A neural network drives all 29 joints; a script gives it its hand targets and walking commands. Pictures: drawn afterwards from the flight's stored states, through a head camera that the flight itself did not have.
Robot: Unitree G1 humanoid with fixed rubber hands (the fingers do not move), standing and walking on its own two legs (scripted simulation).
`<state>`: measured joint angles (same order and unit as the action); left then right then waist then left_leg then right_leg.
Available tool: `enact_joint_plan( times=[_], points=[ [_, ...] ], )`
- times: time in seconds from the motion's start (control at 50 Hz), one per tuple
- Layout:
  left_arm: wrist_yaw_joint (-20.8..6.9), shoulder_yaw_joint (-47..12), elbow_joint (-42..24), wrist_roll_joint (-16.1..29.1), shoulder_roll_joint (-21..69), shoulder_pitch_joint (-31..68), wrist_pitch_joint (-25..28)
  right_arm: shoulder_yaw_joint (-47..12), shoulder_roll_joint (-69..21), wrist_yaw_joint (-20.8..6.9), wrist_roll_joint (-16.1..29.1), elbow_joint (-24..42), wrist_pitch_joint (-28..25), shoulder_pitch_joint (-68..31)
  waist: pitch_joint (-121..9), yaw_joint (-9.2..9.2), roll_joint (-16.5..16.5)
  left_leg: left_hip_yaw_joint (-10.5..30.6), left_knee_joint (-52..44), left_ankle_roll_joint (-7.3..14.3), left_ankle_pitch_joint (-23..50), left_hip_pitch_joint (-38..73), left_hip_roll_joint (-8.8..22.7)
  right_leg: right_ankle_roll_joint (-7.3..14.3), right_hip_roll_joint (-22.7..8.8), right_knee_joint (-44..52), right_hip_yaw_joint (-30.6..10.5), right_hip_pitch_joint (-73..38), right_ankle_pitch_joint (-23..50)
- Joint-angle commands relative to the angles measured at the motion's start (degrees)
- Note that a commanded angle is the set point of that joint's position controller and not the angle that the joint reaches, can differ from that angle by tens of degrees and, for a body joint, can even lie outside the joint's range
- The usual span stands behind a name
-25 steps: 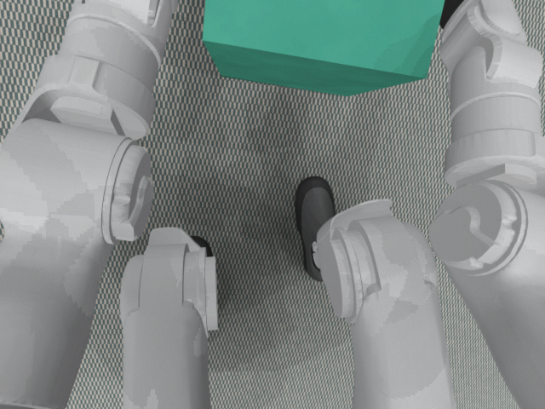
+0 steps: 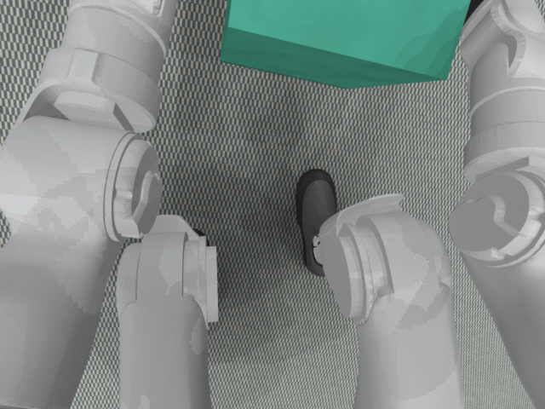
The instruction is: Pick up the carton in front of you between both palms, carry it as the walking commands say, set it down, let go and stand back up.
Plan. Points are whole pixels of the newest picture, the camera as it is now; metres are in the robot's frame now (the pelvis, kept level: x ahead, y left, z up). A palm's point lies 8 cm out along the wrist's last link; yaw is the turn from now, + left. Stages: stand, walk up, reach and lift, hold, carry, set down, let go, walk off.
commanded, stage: set down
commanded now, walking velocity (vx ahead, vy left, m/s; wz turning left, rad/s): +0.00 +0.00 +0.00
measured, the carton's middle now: out of the picture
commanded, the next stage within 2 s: let go in 1.34 s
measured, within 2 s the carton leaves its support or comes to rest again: neither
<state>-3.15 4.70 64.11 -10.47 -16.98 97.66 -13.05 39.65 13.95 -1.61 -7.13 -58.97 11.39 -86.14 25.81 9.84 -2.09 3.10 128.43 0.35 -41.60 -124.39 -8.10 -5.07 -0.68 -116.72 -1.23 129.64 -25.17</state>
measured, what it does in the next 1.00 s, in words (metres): rises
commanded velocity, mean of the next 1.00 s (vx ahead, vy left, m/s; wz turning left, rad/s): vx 0.00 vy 0.00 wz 0.00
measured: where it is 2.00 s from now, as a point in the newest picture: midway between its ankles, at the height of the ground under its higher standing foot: (256, 268)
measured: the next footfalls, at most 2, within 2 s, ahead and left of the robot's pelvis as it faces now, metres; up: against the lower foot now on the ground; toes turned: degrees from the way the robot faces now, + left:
none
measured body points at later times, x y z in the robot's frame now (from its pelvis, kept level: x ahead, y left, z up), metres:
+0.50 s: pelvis +0.00 -0.02 +0.01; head +0.38 -0.01 +0.23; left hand +0.65 +0.08 -0.14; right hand +0.53 -0.28 -0.14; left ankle +0.07 +0.10 -0.35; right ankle +0.15 -0.14 -0.35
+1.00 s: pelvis +0.01 -0.02 +0.13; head +0.37 -0.02 +0.39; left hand +0.65 +0.09 +0.02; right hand +0.53 -0.28 +0.01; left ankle +0.07 +0.10 -0.35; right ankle +0.15 -0.14 -0.35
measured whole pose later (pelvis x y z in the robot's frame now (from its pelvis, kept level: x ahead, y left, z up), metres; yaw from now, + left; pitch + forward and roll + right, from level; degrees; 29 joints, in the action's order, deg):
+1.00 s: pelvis +0.01 -0.02 +0.13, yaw +1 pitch +49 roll -1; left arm -3.7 -0.9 61.1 1.3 -29.9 92.8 -18.0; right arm 26.2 7.5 9.6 3.1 -37.9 16.8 -72.6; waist 5.5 12.4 2.3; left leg 2.6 99.0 -0.5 -34.2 -113.5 -3.9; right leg -2.0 0.2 -90.2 -1.1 119.1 -19.8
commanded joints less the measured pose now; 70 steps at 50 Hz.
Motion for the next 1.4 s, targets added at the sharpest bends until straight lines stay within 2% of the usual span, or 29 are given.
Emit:
enact_joint_plan(
  times=[0.0,0.06,0.1,0.14,0.2,0.24,0.28,0.32,0.38,0.48,0.56,0.66,0.76,0.9,1.0,1.16,1.3,1.38],
  points=[
    [-2.90,-6.00,-2.31,2.09,13.19,15.24,1.65,-5.60,-22.07,-2.21,1.24,0.52,-1.76,-11.53,-47.52,2.55,15.10,1.47,-16.71,-0.37,21.17,18.10,4.78,1.49,2.87,-0.30,5.45,-29.81,13.90],
    [2.85,-7.05,-3.32,5.42,-7.90,16.85,3.25,-2.33,-1.33,3.75,3.13,-1.00,-5.73,-5.82,-51.47,3.52,15.49,2.37,-16.97,-1.45,23.94,22.50,6.29,1.02,1.83,-0.21,6.16,-31.15,16.42],
    [4.81,-10.10,-2.42,8.81,-12.62,20.93,3.80,-3.66,4.56,5.96,5.61,-2.37,-7.74,-7.57,-54.84,4.54,16.09,3.08,-16.40,-1.84,25.28,24.66,6.91,1.21,1.30,-0.22,6.22,-30.97,18.23],
    [4.97,-13.12,-2.75,12.74,-13.10,24.07,4.20,-5.36,6.84,6.78,7.88,-2.70,-8.92,-9.43,-56.95,6.47,17.09,3.29,-16.01,-2.13,25.23,24.65,7.32,1.62,0.93,0.03,6.03,-31.36,19.81],
    [3.69,-17.97,-3.56,18.19,-11.36,26.65,4.44,-7.64,8.10,7.19,10.14,-2.06,-9.89,-10.61,-60.16,9.91,18.76,3.33,-15.01,-2.24,25.92,24.89,7.57,2.51,0.28,0.77,5.93,-32.83,22.43],
    [2.89,-19.71,-3.50,20.48,-11.35,27.11,4.32,-8.70,8.57,7.39,11.20,-1.14,-9.92,-10.49,-62.84,11.34,19.30,3.06,-14.55,-2.19,26.07,25.33,7.56,2.92,0.05,1.42,6.03,-34.55,23.72],
    [2.41,-20.20,-2.93,21.60,-12.37,26.72,4.12,-9.51,8.91,7.66,11.77,0.24,-9.63,-10.42,-65.65,11.94,19.09,2.25,-14.41,-2.17,25.65,25.02,7.40,3.20,0.10,2.19,6.04,-37.56,25.18],
    [2.38,-19.69,-2.33,21.60,-14.13,26.28,3.81,-10.09,8.98,8.08,12.37,2.28,-9.00,-10.53,-69.31,11.71,18.86,1.20,-14.71,-2.13,24.34,24.31,7.15,3.43,0.33,2.81,5.97,-41.75,26.30],
    [2.78,-17.52,-2.46,20.12,-16.50,25.71,3.27,-11.32,8.53,9.05,13.20,6.80,-7.64,-11.04,-75.78,10.20,17.85,-0.79,-15.84,-1.86,21.71,21.90,6.46,3.78,0.97,3.74,5.42,-49.91,28.30],
    [3.63,-13.79,-6.83,17.59,-18.92,25.92,0.70,-13.78,7.91,11.75,14.04,15.66,-3.54,-9.10,-88.79,9.14,16.81,-3.42,-19.22,-1.08,18.23,23.23,4.75,4.04,2.32,7.31,5.69,-60.76,29.49],
    [3.05,-10.54,-3.91,16.21,-19.46,22.16,-1.22,-14.63,4.97,12.74,13.30,16.96,-0.52,-6.77,-83.47,7.84,14.45,-4.01,-23.37,-0.26,13.66,21.61,4.11,3.31,2.81,11.67,6.61,-56.87,23.83],
    [1.44,-7.01,-1.98,14.17,-19.16,18.55,-1.57,-15.31,1.61,12.32,12.25,19.90,1.00,-6.09,-80.04,6.15,11.21,-4.38,-28.30,0.41,12.84,19.46,3.65,2.41,3.03,16.00,6.88,-55.91,22.42],
    [0.58,-4.90,-3.44,12.53,-19.40,17.47,-1.94,-14.81,1.05,11.99,11.09,22.85,2.21,-4.41,-83.26,6.02,11.27,-4.69,-32.84,0.36,14.73,22.73,3.22,2.14,3.32,20.41,7.12,-57.80,23.62],
    [-0.28,-5.05,-8.95,11.86,-18.07,15.91,-3.52,-13.19,1.57,11.48,10.07,27.08,4.05,0.71,-91.05,7.62,15.97,-4.83,-38.90,-0.64,21.63,34.67,2.54,2.53,3.71,27.23,8.06,-59.62,28.10],
    [-0.85,-4.44,-11.56,11.25,-17.17,13.98,-4.49,-12.72,1.25,10.72,10.08,29.42,4.94,4.13,-92.81,7.57,18.18,-4.67,-43.68,-1.12,26.66,41.80,2.45,2.72,3.83,32.52,8.06,-61.41,31.39],
    [-1.93,-0.97,-10.63,8.73,-16.49,9.65,-4.38,-12.41,-1.06,9.49,8.81,30.62,5.24,7.57,-89.99,6.46,16.02,-4.65,-52.99,-1.08,28.80,44.46,2.19,2.26,3.67,40.98,7.21,-69.46,35.05],
    [-3.03,1.86,-8.45,6.75,-15.56,6.94,-3.76,-11.23,-2.90,8.75,6.23,30.53,5.04,9.54,-85.81,6.51,14.04,-4.24,-61.73,-1.06,29.17,48.33,1.96,1.75,3.54,48.88,7.25,-74.78,34.75],
    [-3.08,4.91,-7.74,4.52,-13.36,1.98,-2.92,-10.88,-4.69,7.46,4.00,30.51,4.22,13.17,-85.31,5.59,12.95,-3.89,-66.28,-1.34,32.27,51.70,1.94,1.59,3.49,52.77,7.36,-78.52,36.28]
  ],
)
